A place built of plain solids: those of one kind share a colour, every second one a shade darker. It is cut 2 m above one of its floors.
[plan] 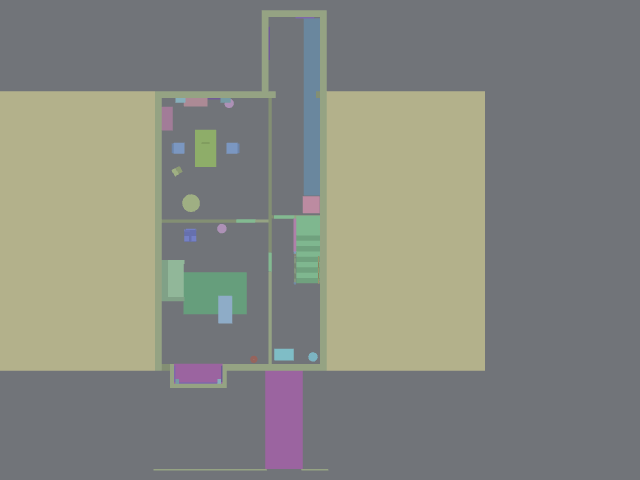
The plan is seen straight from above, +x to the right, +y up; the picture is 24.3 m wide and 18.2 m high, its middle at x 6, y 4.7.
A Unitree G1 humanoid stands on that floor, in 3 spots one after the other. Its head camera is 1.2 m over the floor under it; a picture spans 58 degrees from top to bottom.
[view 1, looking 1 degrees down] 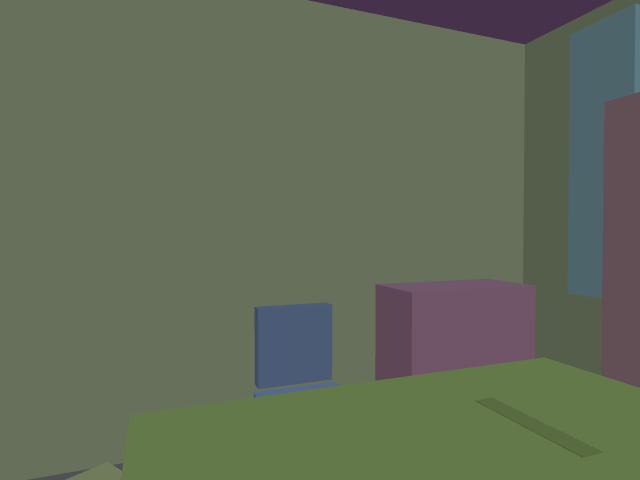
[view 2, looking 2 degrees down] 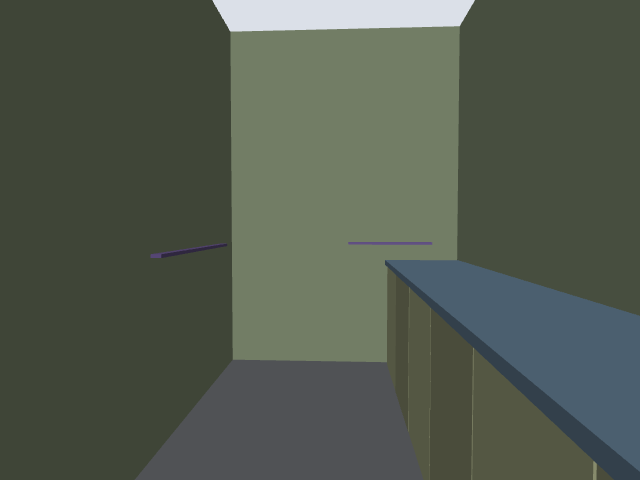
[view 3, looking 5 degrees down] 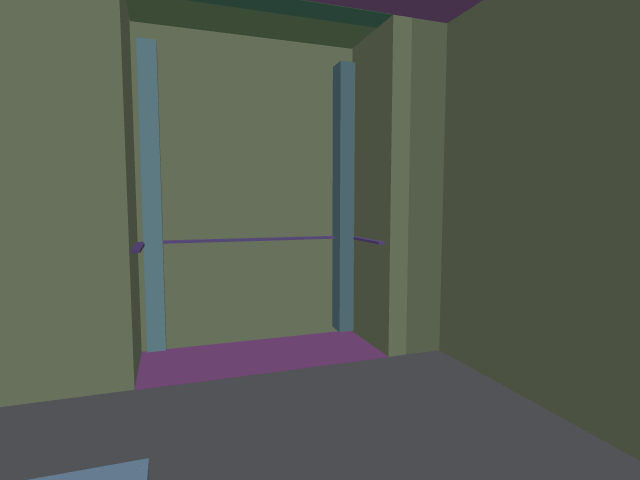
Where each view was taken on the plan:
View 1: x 2.45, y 7.53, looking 159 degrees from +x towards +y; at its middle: wall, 2.63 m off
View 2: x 5.02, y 9.39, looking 93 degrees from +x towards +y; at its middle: wall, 3.78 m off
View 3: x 2.05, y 2.95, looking -109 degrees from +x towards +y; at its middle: wall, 3.93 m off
